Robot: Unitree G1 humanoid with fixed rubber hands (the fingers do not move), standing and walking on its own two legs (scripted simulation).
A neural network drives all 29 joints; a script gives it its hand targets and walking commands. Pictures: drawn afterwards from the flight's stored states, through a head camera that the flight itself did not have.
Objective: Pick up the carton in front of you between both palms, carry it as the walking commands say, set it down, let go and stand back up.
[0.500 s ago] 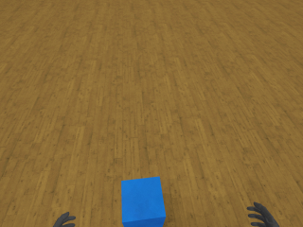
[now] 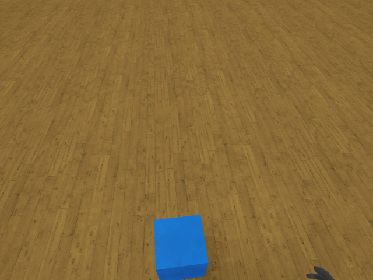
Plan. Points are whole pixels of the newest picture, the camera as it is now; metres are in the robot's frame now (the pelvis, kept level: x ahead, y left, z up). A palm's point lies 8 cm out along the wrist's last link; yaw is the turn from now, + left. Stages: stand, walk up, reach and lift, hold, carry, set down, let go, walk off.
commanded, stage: stand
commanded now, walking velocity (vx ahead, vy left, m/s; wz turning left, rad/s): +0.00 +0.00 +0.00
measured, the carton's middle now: (180, 249) +0.37 +0.05 -0.65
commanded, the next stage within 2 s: none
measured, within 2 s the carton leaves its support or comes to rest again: neither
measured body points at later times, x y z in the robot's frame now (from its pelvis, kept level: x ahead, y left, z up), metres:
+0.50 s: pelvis -0.01 +0.00 +0.00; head -0.01 +0.01 +0.45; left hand +0.07 +0.29 -0.12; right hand +0.08 -0.30 -0.11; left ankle +0.04 +0.11 -0.74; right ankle -0.05 -0.14 -0.74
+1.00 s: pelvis -0.01 -0.01 +0.01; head -0.01 +0.00 +0.45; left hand +0.07 +0.30 -0.12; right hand +0.08 -0.31 -0.11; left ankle +0.04 +0.11 -0.74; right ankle -0.05 -0.14 -0.74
